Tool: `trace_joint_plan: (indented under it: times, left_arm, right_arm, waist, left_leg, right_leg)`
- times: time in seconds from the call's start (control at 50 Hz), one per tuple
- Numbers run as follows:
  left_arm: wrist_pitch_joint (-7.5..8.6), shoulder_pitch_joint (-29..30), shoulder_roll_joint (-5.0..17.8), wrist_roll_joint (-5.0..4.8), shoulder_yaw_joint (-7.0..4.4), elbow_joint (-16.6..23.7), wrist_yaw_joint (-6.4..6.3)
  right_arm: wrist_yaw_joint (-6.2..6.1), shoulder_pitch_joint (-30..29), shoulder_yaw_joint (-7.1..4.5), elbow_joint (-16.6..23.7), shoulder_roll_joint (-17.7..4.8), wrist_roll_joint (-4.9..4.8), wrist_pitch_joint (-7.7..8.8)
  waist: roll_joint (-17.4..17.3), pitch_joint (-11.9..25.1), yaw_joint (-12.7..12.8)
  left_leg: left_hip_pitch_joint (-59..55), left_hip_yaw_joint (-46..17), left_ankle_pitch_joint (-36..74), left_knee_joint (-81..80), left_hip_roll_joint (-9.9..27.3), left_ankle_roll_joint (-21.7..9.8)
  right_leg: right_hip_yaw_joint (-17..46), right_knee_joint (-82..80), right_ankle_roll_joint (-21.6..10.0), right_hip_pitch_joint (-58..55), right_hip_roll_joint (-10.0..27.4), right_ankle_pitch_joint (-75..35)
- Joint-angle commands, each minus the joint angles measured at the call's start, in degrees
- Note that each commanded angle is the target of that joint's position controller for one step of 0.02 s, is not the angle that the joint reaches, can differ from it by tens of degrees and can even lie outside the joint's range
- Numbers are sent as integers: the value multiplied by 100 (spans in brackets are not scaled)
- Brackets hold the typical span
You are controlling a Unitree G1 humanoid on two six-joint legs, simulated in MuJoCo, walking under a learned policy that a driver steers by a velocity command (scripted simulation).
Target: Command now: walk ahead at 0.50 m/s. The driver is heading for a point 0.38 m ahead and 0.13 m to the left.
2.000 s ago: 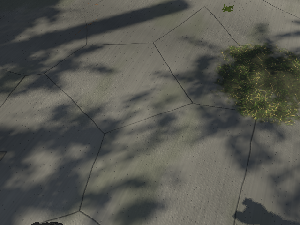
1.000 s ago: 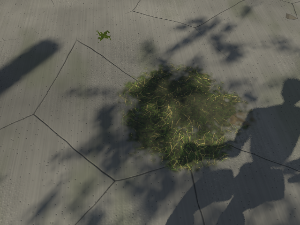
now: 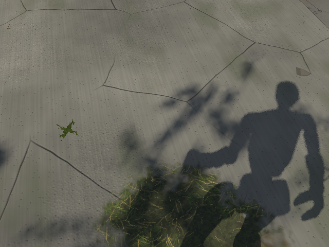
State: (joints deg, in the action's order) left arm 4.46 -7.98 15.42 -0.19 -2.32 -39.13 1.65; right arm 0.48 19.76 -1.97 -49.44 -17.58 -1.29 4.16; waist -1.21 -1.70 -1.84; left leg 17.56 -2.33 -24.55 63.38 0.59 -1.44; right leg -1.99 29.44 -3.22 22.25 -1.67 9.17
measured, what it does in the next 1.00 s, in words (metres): walks ahead: left foot, then right foot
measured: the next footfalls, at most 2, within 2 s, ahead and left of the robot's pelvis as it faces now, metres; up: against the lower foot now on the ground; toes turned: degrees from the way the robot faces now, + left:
left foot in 0.42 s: +0.40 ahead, +0.16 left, +0.00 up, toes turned +11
right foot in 0.84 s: +0.47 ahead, -0.07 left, +0.00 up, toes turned +12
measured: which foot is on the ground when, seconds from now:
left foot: up 0.00-0.40, down 0.42-1.00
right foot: down 0.00-0.42, up 0.44-0.82, down 0.84-1.00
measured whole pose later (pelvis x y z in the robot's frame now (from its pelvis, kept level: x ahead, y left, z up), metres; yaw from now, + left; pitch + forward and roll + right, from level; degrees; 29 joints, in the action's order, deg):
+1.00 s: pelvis +0.39 +0.05 +0.01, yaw +12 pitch +0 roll +1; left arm 0.8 -9.7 13.8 0.6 -2.2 -52.3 -1.3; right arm -0.5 8.8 -1.2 -51.5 -13.4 0.9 -0.3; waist -0.8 -0.9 0.0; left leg 11.6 0.3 -15.3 27.0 -2.1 -1.4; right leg 1.2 29.0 1.6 15.4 2.2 13.4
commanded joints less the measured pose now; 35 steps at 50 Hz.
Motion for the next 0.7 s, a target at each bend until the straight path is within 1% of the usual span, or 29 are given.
trace_joint_plan:
  times: [0.02, 0.04, 0.06, 0.08, 0.1, 0.14, 0.16, 0.2, 0.24, 0.28, 0.32, 0.34, 0.36, 0.38, 0.4, 0.42, 0.44, 0.46, 0.48, 0.5, 0.52, 0.54, 0.56, 0.58, 0.6, 0.64, 0.66, 0.7]
  left_arm:
    - [50, -605, 644, 81, -192, 78, -15]
    - [75, -542, 624, 73, -196, 57, -4]
    - [118, -523, 627, 43, -206, 5, -3]
    - [161, -526, 672, 29, -224, -62, -8]
    - [188, -557, 739, 43, -248, -133, -27]
    - [200, -670, 811, 81, -274, -271, -71]
    - [197, -689, 831, 85, -276, -318, -87]
    - [193, -722, 888, 79, -278, -396, -116]
    - [176, -884, 954, 55, -291, -519, -143]
    - [122, -1077, 992, 21, -306, -665, -158]
    - [36, -1186, 1017, -13, -324, -776, -171]
    - [-15, -1200, 1043, -31, -337, -811, -186]
    - [-76, -1145, 1063, -38, -337, -830, -210]
    - [-133, -1094, 1132, -42, -345, -826, -250]
    - [-189, -1035, 1178, -42, -346, -817, -293]
    - [-219, -996, 1148, -45, -317, -792, -330]
    - [-152, -1108, 951, 110, -214, -621, -348]
    - [-35, -2046, 234, 196, 52, -643, -184]
    - [35, -1702, 907, 15, -113, -924, -120]
    - [50, -1016, 996, -186, -151, -664, -106]
    - [43, -716, 866, -144, -116, -602, -169]
    - [-18, -608, 858, -56, -146, -636, -233]
    - [-127, -782, 811, -40, -159, -678, -263]
    - [-229, -991, 701, -23, -152, -755, -298]
    - [-299, -1155, 579, -9, -133, -808, -331]
    - [-358, -1129, 484, 36, -114, -828, -390]
    - [-374, -1031, 454, 57, -101, -828, -402]
    - [-408, -772, 491, 48, -111, -817, -402]
  right_arm:
    - [-4, -375, -181, 575, -662, 56, 154]
    - [-2, -255, -162, 534, -543, 56, 98]
    - [-5, -146, -139, 477, -416, 45, 30]
    - [-14, -183, -124, 477, -346, 41, -34]
    - [-24, -341, -116, 525, -314, 44, -76]
    - [-18, -680, -111, 616, -285, 45, -98]
    - [1, -815, -108, 645, -269, 39, -88]
    - [50, -1129, -93, 725, -222, 30, -52]
    - [101, -1507, -63, 862, -156, 26, -31]
    - [157, -1806, -51, 1017, -138, 14, -28]
    - [225, -2027, -56, 1176, -152, 14, -32]
    - [263, -2087, -65, 1252, -170, 18, -35]
    - [298, -2079, -81, 1311, -188, 51, -28]
    - [318, -1882, -130, 1318, -269, 100, -20]
    - [320, -1332, -225, 1208, -438, 133, -3]
    - [271, -550, -370, 1008, -695, 134, 17]
    - [156, 187, -493, 876, -1187, 192, -23]
    - [117, 67, -465, 887, -1464, 211, -48]
    - [105, 328, -371, 951, -951, 177, -103]
    - [99, -87, -306, 957, -817, 162, -111]
    - [86, -480, -270, 953, -656, 114, -109]
    - [68, -795, -213, 973, -474, 114, -116]
    - [67, -976, -187, 976, -416, 184, -120]
    - [86, -1138, -189, 969, -398, 238, -107]
    - [97, -1267, -197, 943, -415, 259, -81]
    - [68, -1423, -206, 859, -444, 273, -66]
    - [43, -1447, -210, 806, -457, 263, -82]
    - [0, -1377, -207, 677, -480, 265, -135]
  waist:
    - [514, 416, 291]
    - [578, 406, 184]
    - [579, 396, 109]
    - [559, 303, 79]
    - [518, 190, 94]
    - [428, 40, 194]
    - [418, 1, 240]
    - [406, -79, 358]
    - [355, -176, 520]
    - [306, -266, 635]
    - [295, -321, 677]
    - [324, -321, 658]
    - [364, -321, 573]
    - [492, -125, 420]
    - [579, 257, 113]
    - [443, 716, -307]
    - [-235, 1480, -501]
    - [-1440, 2487, 103]
    - [-411, 3053, -424]
    - [-406, 2117, -385]
    - [-37, 1419, -214]
    - [51, 993, -37]
    - [-117, 879, 205]
    - [-216, 860, 356]
    - [-288, 849, 468]
    - [-379, 869, 524]
    - [-405, 916, 486]
    - [-427, 944, 355]
  left_leg:
    - [2032, -229, 650, 245, 653, 31]
    - [1796, -215, 754, 100, 682, 80]
    - [1703, -189, 814, -19, 710, 131]
    - [1742, -180, 945, -168, 736, 182]
    - [1875, -202, 1174, -376, 754, 228]
    - [2084, -287, 1837, -942, 738, 264]
    - [2073, -288, 2200, -1279, 690, 252]
    - [1913, -179, 2822, -1951, 580, 205]
    - [1846, -31, 3139, -2409, 503, 152]
    - [1994, 18, 3116, -2702, 459, 73]
    - [2201, 101, 2764, -2902, 406, -40]
    - [2244, 183, 2487, -2962, 360, -110]
    - [2072, 305, 2176, -3072, 240, -191]
    - [1655, 500, 1894, -3095, 18, -276]
    - [912, 634, 1882, -3197, -223, -380]
    - [-287, 606, 2698, -3644, -367, -536]
    - [-2194, -616, 4850, -3326, 633, -903]
    - [-4194, -3168, 6274, -3274, 2323, -2197]
    - [-4038, -3042, 6210, -3434, 2187, -2118]
    - [-3375, -2087, 6276, -3573, 1923, -1858]
    - [-2503, -1620, 5918, -3798, 1625, -1603]
    - [-1725, -1321, 5609, -4058, 1451, -1477]
    - [-1014, -1062, 5463, -4307, 1311, -1423]
    - [-541, -862, 5423, -4476, 1221, -1434]
    - [-254, -647, 5476, -4566, 1152, -1456]
    - [-43, -370, 5429, -4632, 1048, -1410]
    - [-50, -286, 5196, -4640, 999, -1348]
    - [-112, -282, 4418, -4724, 977, -1261]
  right_leg:
    - [2111, -1639, -1056, -1948, 1555, -514]
    - [1935, -1799, -1080, -1696, 1486, -699]
    - [1690, -1927, -1112, -1541, 1481, -871]
    - [1450, -2052, -1126, -1398, 1485, -996]
    - [1249, -2164, -1124, -1323, 1488, -1057]
    - [855, -2287, -1034, -1359, 1437, -1123]
    - [629, -2318, -950, -1382, 1373, -1162]
    - [232, -2371, -799, -1401, 1278, -1220]
    - [7, -2411, -731, -1572, 1338, -1198]
    - [-125, -2323, -690, -2005, 1472, -1281]
    - [-218, -2109, -622, -2520, 1619, -1563]
    - [-265, -1938, -573, -2747, 1686, -1896]
    - [-326, -1604, -506, -2814, 1685, -2812]
    - [-371, -1124, -429, -2867, 1654, -4065]
    - [-430, -370, -303, -2836, 1549, -4966]
    - [-628, 714, -67, -2432, 1287, -4904]
    - [-682, 2391, 218, -1041, 950, -2796]
    - [-220, 4470, 565, 1085, -82, 2935]
    - [838, 4875, 513, 1040, 95, 3034]
    - [733, 4732, 464, 1441, 371, 2711]
    - [571, 4269, 472, 1520, 574, 2313]
    - [533, 3901, 521, 1310, 704, 2013]
    - [560, 3681, 561, 721, 787, 1763]
    - [509, 3475, 630, 301, 750, 1570]
    - [459, 3153, 695, 57, 730, 1433]
    - [424, 2401, 760, -169, 704, 1086]
    - [427, 2054, 758, -277, 712, 809]
    - [428, 1548, 739, -418, 696, 323]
